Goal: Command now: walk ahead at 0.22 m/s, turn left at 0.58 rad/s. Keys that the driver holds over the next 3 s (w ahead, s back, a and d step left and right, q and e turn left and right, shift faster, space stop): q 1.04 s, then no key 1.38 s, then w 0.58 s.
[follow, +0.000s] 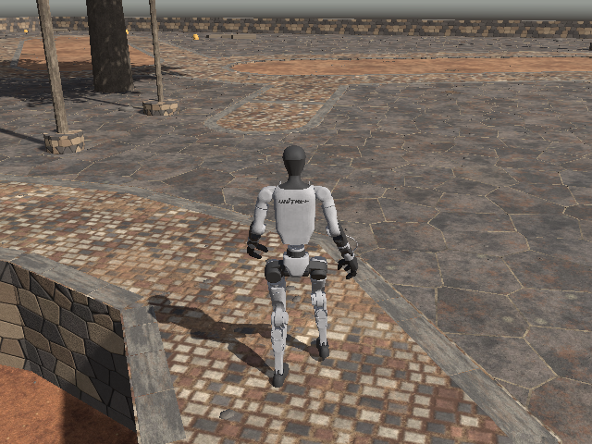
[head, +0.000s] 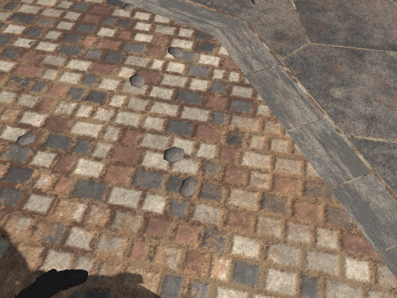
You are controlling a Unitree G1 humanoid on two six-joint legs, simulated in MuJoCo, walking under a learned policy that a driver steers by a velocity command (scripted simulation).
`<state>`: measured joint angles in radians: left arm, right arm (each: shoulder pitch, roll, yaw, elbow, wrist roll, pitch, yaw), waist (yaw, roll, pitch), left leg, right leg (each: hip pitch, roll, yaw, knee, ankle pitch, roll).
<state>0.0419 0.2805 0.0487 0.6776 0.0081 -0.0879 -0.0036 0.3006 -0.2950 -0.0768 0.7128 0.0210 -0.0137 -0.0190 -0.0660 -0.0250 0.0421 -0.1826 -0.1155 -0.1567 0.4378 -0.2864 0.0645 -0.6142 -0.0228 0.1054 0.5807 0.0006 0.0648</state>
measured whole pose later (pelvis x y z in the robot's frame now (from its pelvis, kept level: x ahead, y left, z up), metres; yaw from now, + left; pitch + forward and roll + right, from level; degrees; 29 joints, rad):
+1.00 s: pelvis +0.10 -0.02 -0.01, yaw +36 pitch +2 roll -1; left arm 0.10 0.28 0.08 0.73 0.01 -0.01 -0.01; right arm 0.16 -0.33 -0.08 0.58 0.02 0.05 -0.03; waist -0.01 0.04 0.03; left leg -0.38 -0.11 -0.23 0.63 -0.32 0.02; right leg -0.28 0.05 0.04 0.51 -0.24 -0.01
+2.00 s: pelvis +0.08 +0.01 +0.00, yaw +43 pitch -1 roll +0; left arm 0.21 0.26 0.03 0.96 0.01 0.00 0.03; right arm 0.21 -0.24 -0.04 0.80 -0.01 0.01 -0.02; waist 0.02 0.00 0.03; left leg -0.18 -0.03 -0.04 0.50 -0.29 0.02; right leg -0.17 -0.07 -0.01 0.47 -0.27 0.06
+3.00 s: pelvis +0.22 +0.09 +0.00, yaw +43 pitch +2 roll +0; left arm 0.53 0.19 0.01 1.07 0.00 -0.08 0.02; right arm -0.03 -0.24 -0.03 0.87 0.03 -0.08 0.04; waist 0.10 0.03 0.03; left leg -0.62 0.05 0.04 0.62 -0.02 0.03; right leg 0.15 0.01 -0.03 0.14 -0.32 -0.03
